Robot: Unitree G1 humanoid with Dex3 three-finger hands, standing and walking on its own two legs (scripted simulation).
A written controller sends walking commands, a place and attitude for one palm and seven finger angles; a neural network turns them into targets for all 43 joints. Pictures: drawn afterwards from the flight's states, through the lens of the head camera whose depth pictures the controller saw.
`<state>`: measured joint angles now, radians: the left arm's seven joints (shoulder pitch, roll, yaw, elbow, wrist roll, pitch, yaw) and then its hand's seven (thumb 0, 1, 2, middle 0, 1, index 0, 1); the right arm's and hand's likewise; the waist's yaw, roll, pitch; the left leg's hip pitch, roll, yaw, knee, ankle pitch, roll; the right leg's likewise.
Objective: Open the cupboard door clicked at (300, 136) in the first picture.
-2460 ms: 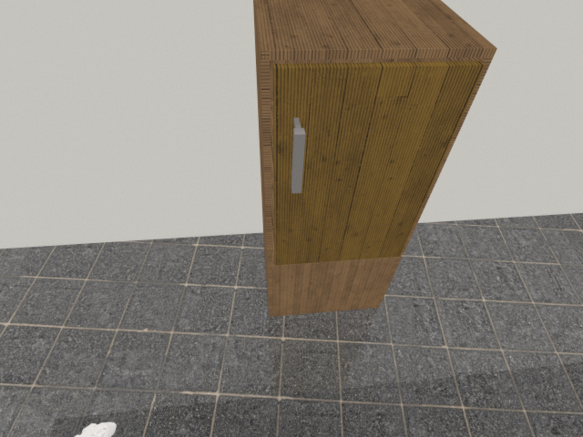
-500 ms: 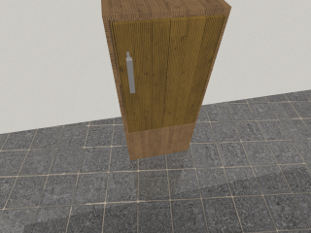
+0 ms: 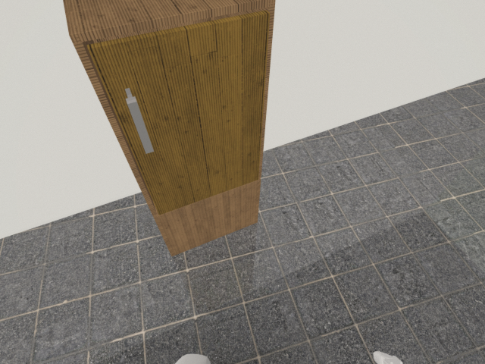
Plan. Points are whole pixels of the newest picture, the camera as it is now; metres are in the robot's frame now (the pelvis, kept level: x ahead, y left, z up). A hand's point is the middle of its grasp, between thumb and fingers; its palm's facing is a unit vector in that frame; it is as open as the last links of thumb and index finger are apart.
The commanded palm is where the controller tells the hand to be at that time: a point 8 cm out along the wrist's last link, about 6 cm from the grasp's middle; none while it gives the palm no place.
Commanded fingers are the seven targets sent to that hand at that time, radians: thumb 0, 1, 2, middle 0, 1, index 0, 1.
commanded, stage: walk to a spot facing it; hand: left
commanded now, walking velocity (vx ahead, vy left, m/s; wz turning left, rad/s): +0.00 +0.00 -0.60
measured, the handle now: (139, 121) +0.58 +0.31 +0.02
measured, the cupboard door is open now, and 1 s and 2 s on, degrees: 0 0 0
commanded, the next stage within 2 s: none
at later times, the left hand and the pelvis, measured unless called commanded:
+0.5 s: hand out of the picture +0.12 +0.23 -0.17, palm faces -0.29 -0.94 -0.20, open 7.4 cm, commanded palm none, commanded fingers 0.00 0.90 0.90 -0.20 -0.30 -0.20 -0.30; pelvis -0.02 +0.05 +0.00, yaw -19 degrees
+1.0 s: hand (173, 360) +0.14 +0.15 -0.17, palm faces -0.53 -0.82 -0.22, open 7.4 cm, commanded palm none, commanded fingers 0.00 0.90 0.90 -0.20 -0.30 -0.20 -0.30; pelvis -0.03 +0.03 +0.00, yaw -36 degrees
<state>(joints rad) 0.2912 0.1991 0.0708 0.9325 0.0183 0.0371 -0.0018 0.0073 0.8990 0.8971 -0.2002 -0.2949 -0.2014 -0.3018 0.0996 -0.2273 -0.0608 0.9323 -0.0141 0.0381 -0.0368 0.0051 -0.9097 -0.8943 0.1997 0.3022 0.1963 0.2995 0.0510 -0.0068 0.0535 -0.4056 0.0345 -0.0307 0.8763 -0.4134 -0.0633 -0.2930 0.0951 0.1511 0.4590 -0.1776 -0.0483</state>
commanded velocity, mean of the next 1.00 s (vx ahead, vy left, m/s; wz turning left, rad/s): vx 0.00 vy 0.00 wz -0.60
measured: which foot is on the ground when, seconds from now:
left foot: up 0.00-0.10, down 0.12-0.62, up 0.64-1.00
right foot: down 0.00-0.12, up 0.14-0.60, down 0.62-1.00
